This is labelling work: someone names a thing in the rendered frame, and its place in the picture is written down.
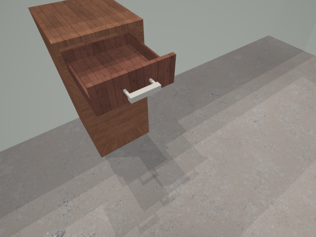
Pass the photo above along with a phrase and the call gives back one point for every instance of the drawer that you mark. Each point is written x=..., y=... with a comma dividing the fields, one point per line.
x=103, y=69

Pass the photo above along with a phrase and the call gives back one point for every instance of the handle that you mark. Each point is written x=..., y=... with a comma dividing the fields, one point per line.
x=143, y=92

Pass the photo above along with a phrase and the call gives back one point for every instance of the cabinet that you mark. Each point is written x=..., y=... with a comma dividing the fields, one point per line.
x=71, y=23

